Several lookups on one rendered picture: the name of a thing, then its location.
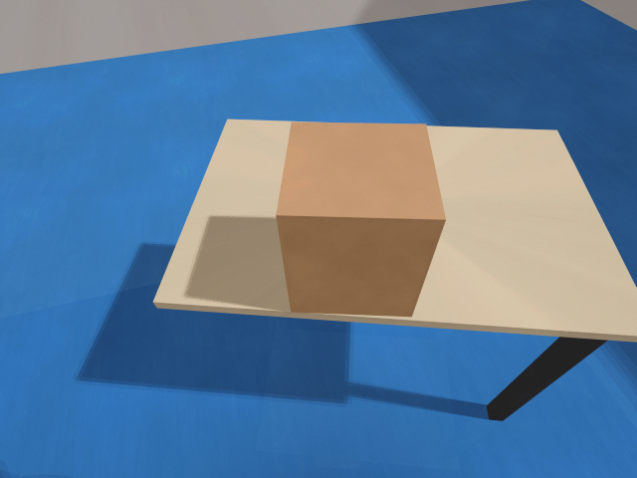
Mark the table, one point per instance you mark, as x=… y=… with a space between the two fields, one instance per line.
x=523 y=250

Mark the carton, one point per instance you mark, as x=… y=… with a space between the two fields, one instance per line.
x=359 y=215

